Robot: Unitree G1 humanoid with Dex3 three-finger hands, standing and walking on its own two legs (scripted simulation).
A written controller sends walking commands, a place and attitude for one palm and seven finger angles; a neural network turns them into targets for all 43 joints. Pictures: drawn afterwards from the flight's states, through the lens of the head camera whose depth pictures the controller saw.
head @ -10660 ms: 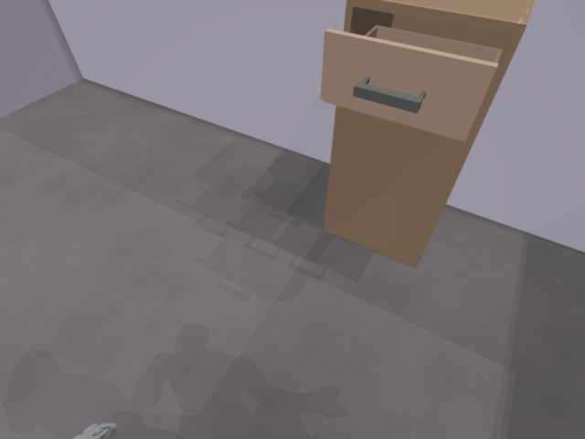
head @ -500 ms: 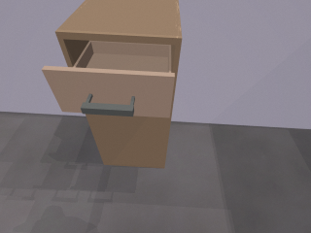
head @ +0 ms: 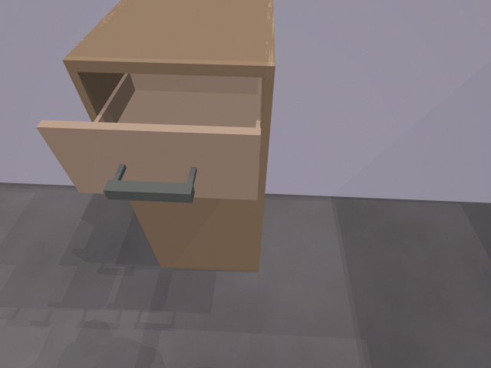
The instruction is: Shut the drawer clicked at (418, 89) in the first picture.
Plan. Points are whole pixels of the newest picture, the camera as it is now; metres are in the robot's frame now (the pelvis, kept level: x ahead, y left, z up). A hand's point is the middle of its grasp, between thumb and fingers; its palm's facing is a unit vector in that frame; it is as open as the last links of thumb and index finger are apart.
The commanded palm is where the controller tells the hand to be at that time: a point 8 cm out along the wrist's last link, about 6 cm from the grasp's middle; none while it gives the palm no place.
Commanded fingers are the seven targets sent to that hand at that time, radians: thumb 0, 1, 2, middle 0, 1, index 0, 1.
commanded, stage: come to a stop and stand still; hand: left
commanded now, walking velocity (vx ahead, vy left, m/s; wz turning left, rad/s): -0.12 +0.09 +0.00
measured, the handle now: (153, 181) +0.42 +0.20 +0.06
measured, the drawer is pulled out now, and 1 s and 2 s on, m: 0.18 0.18 0.18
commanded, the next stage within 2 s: look again from close up in 1.82 s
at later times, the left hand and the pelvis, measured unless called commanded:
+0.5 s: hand out of the picture +0.02 +0.22 -0.18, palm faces +0.01 -0.97 -0.24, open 7.4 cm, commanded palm none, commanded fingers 0.00 0.90 0.90 -0.20 -0.30 -0.20 -0.30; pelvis -0.03 +0.03 -0.01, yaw +1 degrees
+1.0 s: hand out of the picture -0.01 +0.20 -0.18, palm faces +0.00 -0.98 -0.17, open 7.4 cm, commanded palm none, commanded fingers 0.00 0.90 0.90 -0.20 -0.30 -0.20 -0.30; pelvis -0.01 +0.04 +0.00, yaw +0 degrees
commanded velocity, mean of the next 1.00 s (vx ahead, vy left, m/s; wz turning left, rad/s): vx -0.01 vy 0.02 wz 0.00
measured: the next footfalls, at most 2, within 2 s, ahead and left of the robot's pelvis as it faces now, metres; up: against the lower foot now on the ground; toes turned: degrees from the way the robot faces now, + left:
none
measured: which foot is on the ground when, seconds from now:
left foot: down 0.00-1.00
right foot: down 0.00-1.00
